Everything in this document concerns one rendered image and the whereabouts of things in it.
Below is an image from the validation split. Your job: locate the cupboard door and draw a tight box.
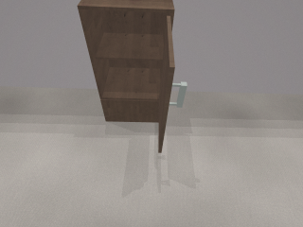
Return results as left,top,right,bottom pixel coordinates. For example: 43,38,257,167
158,15,175,153

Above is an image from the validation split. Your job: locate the handle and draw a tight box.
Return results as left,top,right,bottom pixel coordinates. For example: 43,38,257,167
169,81,187,108

